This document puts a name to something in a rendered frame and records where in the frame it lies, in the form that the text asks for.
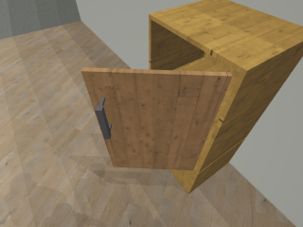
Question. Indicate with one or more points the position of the cupboard door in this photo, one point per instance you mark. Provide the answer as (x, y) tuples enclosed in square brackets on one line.
[(160, 118)]

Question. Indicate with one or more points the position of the handle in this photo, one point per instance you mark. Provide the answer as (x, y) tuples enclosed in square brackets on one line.
[(102, 120)]

